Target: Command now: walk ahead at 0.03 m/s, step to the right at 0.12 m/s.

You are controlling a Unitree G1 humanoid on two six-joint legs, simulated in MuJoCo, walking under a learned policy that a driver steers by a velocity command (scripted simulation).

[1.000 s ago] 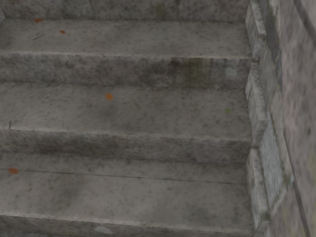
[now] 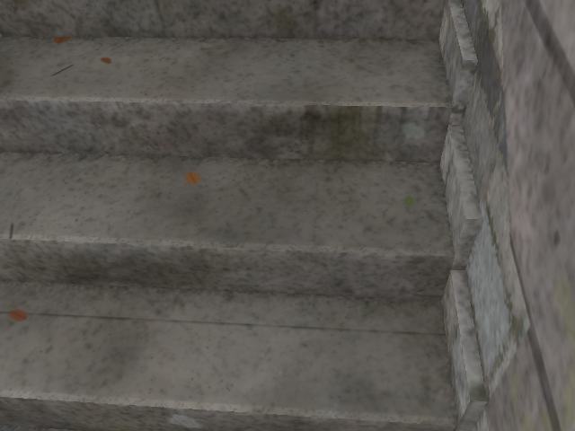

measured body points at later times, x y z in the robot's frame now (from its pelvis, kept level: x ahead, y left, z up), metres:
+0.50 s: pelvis +0.00 +0.00 +0.00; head +0.00 -0.01 +0.45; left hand +0.11 +0.27 -0.12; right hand +0.13 -0.29 -0.11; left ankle -0.01 +0.12 -0.75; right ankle +0.04 -0.13 -0.75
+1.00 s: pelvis +0.00 +0.00 +0.00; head +0.01 -0.01 +0.45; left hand +0.11 +0.27 -0.12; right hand +0.13 -0.29 -0.11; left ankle -0.01 +0.12 -0.75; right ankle +0.04 -0.13 -0.75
